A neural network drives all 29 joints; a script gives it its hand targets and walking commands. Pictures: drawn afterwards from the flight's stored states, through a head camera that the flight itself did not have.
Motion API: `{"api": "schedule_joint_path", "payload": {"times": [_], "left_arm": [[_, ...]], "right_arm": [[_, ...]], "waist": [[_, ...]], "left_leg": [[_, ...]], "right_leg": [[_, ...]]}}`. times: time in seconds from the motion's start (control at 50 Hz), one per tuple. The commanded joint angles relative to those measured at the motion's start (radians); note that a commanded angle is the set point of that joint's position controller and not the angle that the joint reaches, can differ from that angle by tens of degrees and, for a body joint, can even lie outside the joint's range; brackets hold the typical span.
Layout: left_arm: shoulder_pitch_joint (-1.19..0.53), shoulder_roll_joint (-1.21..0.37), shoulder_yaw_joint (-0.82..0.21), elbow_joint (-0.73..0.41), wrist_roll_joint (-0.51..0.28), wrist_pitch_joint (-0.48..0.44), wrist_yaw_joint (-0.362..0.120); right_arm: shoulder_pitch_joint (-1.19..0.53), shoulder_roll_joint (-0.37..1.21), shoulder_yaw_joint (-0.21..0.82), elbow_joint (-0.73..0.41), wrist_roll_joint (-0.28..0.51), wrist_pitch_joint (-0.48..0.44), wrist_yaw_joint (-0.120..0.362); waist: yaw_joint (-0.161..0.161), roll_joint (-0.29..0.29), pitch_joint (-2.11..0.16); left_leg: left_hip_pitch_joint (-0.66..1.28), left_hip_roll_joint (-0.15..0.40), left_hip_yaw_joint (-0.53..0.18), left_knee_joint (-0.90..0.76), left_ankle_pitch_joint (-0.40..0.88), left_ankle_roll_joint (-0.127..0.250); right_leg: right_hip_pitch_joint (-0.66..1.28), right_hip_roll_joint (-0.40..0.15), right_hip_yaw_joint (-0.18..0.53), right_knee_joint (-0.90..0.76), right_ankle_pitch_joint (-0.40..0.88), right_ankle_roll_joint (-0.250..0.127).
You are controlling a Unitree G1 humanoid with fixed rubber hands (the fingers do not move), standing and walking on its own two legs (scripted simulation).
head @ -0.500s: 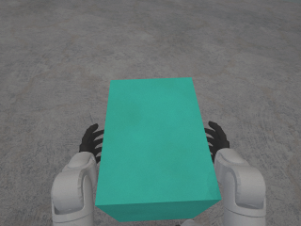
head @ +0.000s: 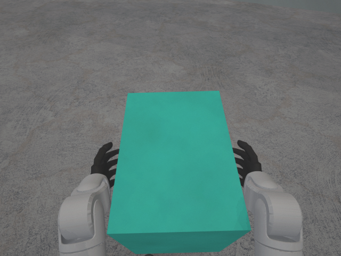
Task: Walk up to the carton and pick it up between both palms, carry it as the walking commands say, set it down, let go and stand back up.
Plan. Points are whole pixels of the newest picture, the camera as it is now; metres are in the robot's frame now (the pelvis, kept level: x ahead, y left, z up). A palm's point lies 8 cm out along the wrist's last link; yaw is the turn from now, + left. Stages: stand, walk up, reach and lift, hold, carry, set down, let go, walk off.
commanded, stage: carry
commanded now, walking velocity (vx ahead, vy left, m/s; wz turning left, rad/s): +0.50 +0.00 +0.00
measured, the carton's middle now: (175, 175) +0.31 +0.00 +0.03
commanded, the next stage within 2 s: none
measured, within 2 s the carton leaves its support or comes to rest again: neither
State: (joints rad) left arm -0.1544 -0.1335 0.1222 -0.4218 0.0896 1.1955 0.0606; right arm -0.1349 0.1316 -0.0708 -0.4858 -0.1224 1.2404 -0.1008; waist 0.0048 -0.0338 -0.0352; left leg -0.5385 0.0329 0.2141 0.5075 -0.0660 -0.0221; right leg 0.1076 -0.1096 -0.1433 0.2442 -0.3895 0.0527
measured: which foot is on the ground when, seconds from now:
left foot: up 0.00-0.02, down 0.04-0.62, up 0.64-1.00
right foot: down 0.00-0.06, up 0.08-0.56, down 0.58-1.00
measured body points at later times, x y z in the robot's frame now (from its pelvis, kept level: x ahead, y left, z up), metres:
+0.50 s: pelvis +0.34 +0.03 +0.01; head +0.35 +0.05 +0.46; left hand +0.62 +0.19 +0.08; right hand +0.62 -0.12 +0.10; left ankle +0.18 +0.09 -0.73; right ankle +0.47 -0.11 -0.70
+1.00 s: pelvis +0.69 +0.02 +0.01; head +0.69 +0.01 +0.46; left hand +0.97 +0.18 +0.10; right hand +0.97 -0.13 +0.10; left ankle +0.82 +0.16 -0.70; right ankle +0.55 -0.07 -0.73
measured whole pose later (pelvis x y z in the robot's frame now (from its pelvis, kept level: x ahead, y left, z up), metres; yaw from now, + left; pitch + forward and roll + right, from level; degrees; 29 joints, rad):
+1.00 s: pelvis +0.69 +0.02 +0.01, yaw +1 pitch +3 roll +3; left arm -0.14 -0.13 0.12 -0.40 0.09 1.19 0.06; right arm -0.13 0.13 -0.07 -0.46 -0.13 1.24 -0.10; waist 0.00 -0.02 -0.06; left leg -0.53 0.06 0.19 0.55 -0.10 -0.02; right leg 0.07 -0.08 -0.14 0.21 -0.33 0.01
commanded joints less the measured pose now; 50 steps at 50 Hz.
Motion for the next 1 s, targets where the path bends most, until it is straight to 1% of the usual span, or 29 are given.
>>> {"api": "schedule_joint_path", "payload": {"times": [0.0,0.02,0.04,0.06,0.08,0.1,0.12,0.14,0.16,0.18,0.22,0.28,0.4,0.44,0.46,0.5,0.52,0.54,0.56,0.58,0.6,0.62,0.64,0.66,0.7,0.78,0.84,0.92,0.98], "left_arm": [[-0.405,-0.817,-0.714,0.003,-0.367,0.054,-0.254],[-0.409,-0.821,-0.711,0.026,-0.365,0.056,-0.257],[-0.451,-0.837,-0.706,0.051,-0.379,0.049,-0.263],[-0.443,-0.88,-0.717,0.038,-0.387,0.041,-0.253],[-0.431,-0.894,-0.702,0.047,-0.372,0.033,-0.248],[-0.451,-0.929,-0.703,0.021,-0.379,0.019,-0.247],[-0.503,-0.968,-0.712,-0.008,-0.391,0.006,-0.239],[-0.468,-0.983,-0.712,0.011,-0.377,0.004,-0.237],[-0.499,-0.981,-0.719,-0.013,-0.381,0.0,-0.232],[-0.48,-1.003,-0.722,0.005,-0.377,-0.005,-0.226],[-0.461,-0.988,-0.732,-0.035,-0.378,-0.017,-0.215],[-0.42,-0.978,-0.753,-0.017,-0.372,-0.012,-0.204],[-0.391,-0.908,-0.756,0.02,-0.367,0.02,-0.211],[-0.428,-0.911,-0.757,0.012,-0.381,0.028,-0.219],[-0.412,-0.911,-0.746,0.035,-0.372,0.034,-0.216],[-0.434,-0.903,-0.75,0.008,-0.38,0.034,-0.219],[-0.432,-0.899,-0.743,-0.007,-0.376,0.032,-0.219],[-0.426,-0.899,-0.734,0.003,-0.375,0.033,-0.222],[-0.404,-0.881,-0.727,0.006,-0.37,0.03,-0.224],[-0.384,-0.894,-0.707,0.026,-0.359,0.029,-0.225],[-0.393,-0.908,-0.718,0.015,-0.362,0.016,-0.224],[-0.411,-0.945,-0.737,-0.017,-0.381,0.01,-0.227],[-0.394,-0.95,-0.74,-0.038,-0.394,0.006,-0.23],[-0.418,-0.965,-0.737,-0.058,-0.408,-0.005,-0.235],[-0.373,-0.968,-0.716,-0.033,-0.403,-0.011,-0.24],[-0.384,-0.938,-0.745,-0.104,-0.438,-0.014,-0.255],[-0.357,-0.89,-0.732,-0.046,-0.431,0.011,-0.263],[-0.337,-0.85,-0.703,0.002,-0.406,0.031,-0.268],[-0.322,-0.837,-0.7,0.051,-0.39,0.043,-0.265]], "right_arm": [[-0.42,0.878,0.671,0.078,0.388,-0.005,0.255],[-0.431,0.864,0.651,0.122,0.381,-0.002,0.261],[-0.457,0.874,0.641,0.122,0.375,0.0,0.263],[-0.493,0.897,0.647,0.058,0.412,-0.01,0.268],[-0.514,0.925,0.658,0.065,0.429,-0.016,0.278],[-0.562,0.951,0.677,0.037,0.452,-0.029,0.284],[-0.593,0.986,0.672,0.024,0.469,-0.039,0.288],[-0.608,0.969,0.675,-0.009,0.469,-0.047,0.288],[-0.575,0.978,0.676,0.027,0.467,-0.048,0.289],[-0.561,0.972,0.674,0.036,0.467,-0.048,0.286],[-0.501,0.962,0.685,0.02,0.462,-0.052,0.287],[-0.487,0.896,0.674,-0.023,0.445,-0.051,0.291],[-0.398,0.827,0.642,0.049,0.401,-0.014,0.297],[-0.42,0.832,0.645,0.043,0.399,-0.012,0.293],[-0.446,0.825,0.648,0.034,0.402,-0.008,0.293],[-0.457,0.837,0.65,0.039,0.408,-0.006,0.297],[-0.48,0.859,0.663,0.029,0.421,-0.007,0.296],[-0.469,0.842,0.656,0.027,0.406,-0.006,0.293],[-0.487,0.834,0.653,0.01,0.412,-0.005,0.292],[-0.508,0.849,0.677,-0.018,0.42,-0.006,0.291],[-0.513,0.881,0.687,-0.018,0.43,-0.008,0.286],[-0.513,0.887,0.687,-0.041,0.435,-0.024,0.281],[-0.458,0.911,0.687,-0.012,0.431,-0.034,0.276],[-0.506,0.948,0.705,-0.044,0.445,-0.047,0.271],[-0.496,0.943,0.696,-0.042,0.446,-0.059,0.269],[-0.444,0.963,0.722,-0.067,0.419,-0.072,0.244],[-0.405,0.935,0.701,-0.019,0.389,-0.053,0.23],[-0.445,0.908,0.709,-0.004,0.392,-0.024,0.235],[-0.432,0.891,0.696,0.057,0.387,-0.003,0.244]], "waist": [[-0.057,0.085,-0.318],[-0.033,0.335,-0.317],[-0.018,0.285,-0.286],[-0.024,0.172,-0.353],[-0.016,0.113,-0.328],[-0.013,0.083,-0.327],[-0.007,0.104,-0.334],[-0.008,0.104,-0.314],[-0.009,0.126,-0.318],[-0.01,0.169,-0.326],[-0.015,0.145,-0.327],[-0.018,0.213,-0.291],[-0.035,0.185,-0.158],[-0.039,0.181,-0.138],[-0.035,0.218,-0.151],[-0.022,0.258,-0.179],[-0.005,0.24,-0.227],[0.018,0.182,-0.32],[0.036,0.017,-0.424],[0.011,-0.187,-0.368],[0.014,-0.199,-0.436],[0.013,-0.147,-0.435],[0.014,-0.078,-0.409],[0.013,-0.047,-0.386],[0.02,-0.022,-0.361],[0.015,-0.127,-0.302],[0.012,-0.118,-0.206],[0.02,-0.166,-0.118],[0.021,-0.159,-0.113]], "left_leg": [[0.7,0.076,-0.148,-0.15,-0.063,0.087],[0.8,0.297,-0.547,-0.212,-0.035,0.18],[0.746,0.386,-0.77,-0.287,0.056,0.217],[0.784,0.405,-0.685,-0.266,0.025,0.228],[0.725,0.347,-0.555,-0.268,0.032,0.191],[0.667,0.296,-0.456,-0.272,0.033,0.15],[0.652,0.258,-0.386,-0.272,0.065,0.105],[0.599,0.236,-0.342,-0.301,0.07,0.092],[0.6,0.247,-0.326,-0.325,-0.017,0.096],[0.615,0.244,-0.297,-0.335,0.009,0.111],[0.683,0.232,-0.252,-0.312,0.154,0.131],[0.751,0.215,-0.181,-0.293,0.323,0.146],[0.793,0.199,-0.126,-0.278,0.482,0.144],[0.792,0.2,-0.106,-0.256,0.578,0.133],[0.8,0.195,-0.082,-0.224,0.647,0.12],[0.735,0.176,-0.023,-0.141,0.783,0.074],[0.676,0.158,0.008,-0.029,0.806,0.05],[0.546,0.133,0.027,0.164,0.693,0.016],[0.282,0.073,0.012,0.457,0.342,-0.013],[0.021,-0.05,-0.066,0.657,-0.359,-0.019],[-0.078,-0.045,-0.184,0.829,-0.413,-0.004],[-0.14,-0.003,-0.231,0.892,-0.418,-0.005],[-0.153,0.039,-0.242,0.818,-0.364,0.003],[-0.116,0.059,-0.228,0.708,-0.321,0.003],[0.015,0.037,-0.173,0.436,-0.311,-0.002],[0.004,0.028,-0.092,0.303,-0.19,-0.006],[0.029,0.024,-0.045,0.162,-0.078,-0.006],[0.076,-0.009,0.023,0.045,-0.006,-0.004],[0.145,-0.019,0.058,-0.038,0.014,0.006]], "right_leg": [[-0.358,-0.01,-0.116,0.623,0.554,-0.034],[-0.591,0.106,-0.082,0.881,0.012,-0.017],[-0.657,0.126,0.095,1.015,-0.139,-0.045],[-0.686,0.045,0.167,1.071,-0.086,-0.043],[-0.71,0.01,0.162,1.068,-0.009,-0.053],[-0.688,-0.012,0.164,0.991,0.063,-0.057],[-0.649,-0.016,0.144,0.916,0.084,-0.047],[-0.63,0.003,0.116,0.854,0.108,-0.044],[-0.623,0.012,0.096,0.811,0.118,-0.043],[-0.644,0.015,0.073,0.784,0.13,-0.032],[-0.684,0.018,0.055,0.731,0.162,-0.026],[-0.772,0.035,0.013,0.649,0.218,-0.022],[-0.798,0.08,-0.059,0.41,0.258,-0.029],[-0.758,0.095,-0.079,0.322,0.287,-0.048],[-0.716,0.112,-0.09,0.291,0.286,-0.059],[-0.53,0.15,-0.131,0.211,0.326,-0.084],[-0.366,0.176,-0.16,0.169,0.362,-0.1],[-0.128,0.138,-0.096,0.179,0.354,-0.131],[0.139,-0.084,0.253,0.183,0.399,-0.213],[0.256,-0.269,0.596,0.1,0.646,-0.29],[0.332,-0.314,0.649,0.128,0.798,-0.362],[0.331,-0.303,0.515,0.151,0.931,-0.354],[0.286,-0.272,0.392,0.134,0.961,-0.3],[0.191,-0.23,0.33,0.106,0.887,-0.238],[0.033,-0.183,0.238,0.027,0.604,-0.178],[0.012,-0.183,0.148,-0.058,0.574,-0.192],[-0.028,-0.128,0.04,-0.058,0.57,-0.153],[-0.08,-0.126,0.026,-0.053,0.635,-0.145],[-0.048,-0.12,-0.019,0.043,0.87,-0.123]]}}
